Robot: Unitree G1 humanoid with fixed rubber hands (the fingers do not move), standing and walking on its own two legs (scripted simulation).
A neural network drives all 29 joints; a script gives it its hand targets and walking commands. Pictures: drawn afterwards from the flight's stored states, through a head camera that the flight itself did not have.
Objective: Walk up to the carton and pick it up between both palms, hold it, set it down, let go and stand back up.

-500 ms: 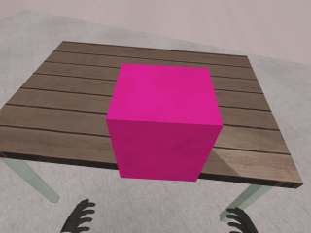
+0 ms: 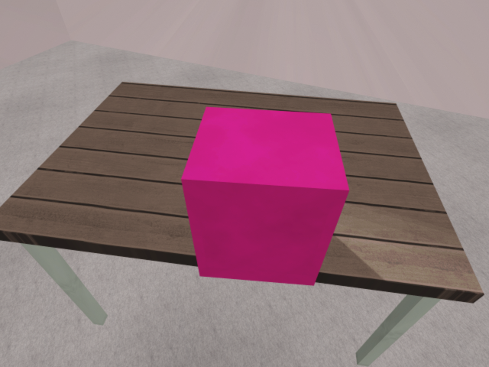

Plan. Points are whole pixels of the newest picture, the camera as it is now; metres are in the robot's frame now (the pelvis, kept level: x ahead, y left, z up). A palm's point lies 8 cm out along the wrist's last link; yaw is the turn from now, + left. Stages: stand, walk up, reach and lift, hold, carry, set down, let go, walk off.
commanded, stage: stand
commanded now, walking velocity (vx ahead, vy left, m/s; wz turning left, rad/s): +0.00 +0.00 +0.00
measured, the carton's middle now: (261, 199) +0.44 +0.00 +0.04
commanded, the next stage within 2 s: none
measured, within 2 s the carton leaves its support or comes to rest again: neither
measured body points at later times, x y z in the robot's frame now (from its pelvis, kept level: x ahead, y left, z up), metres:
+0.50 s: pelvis -0.02 +0.00 +0.00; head -0.04 +0.01 +0.45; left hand -0.06 +0.23 -0.15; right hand -0.07 -0.22 -0.16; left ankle +0.00 +0.13 -0.74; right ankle -0.02 -0.10 -0.74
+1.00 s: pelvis -0.03 +0.00 +0.00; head -0.05 +0.00 +0.45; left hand -0.08 +0.21 -0.16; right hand -0.08 -0.21 -0.16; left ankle +0.00 +0.13 -0.74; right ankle -0.02 -0.11 -0.74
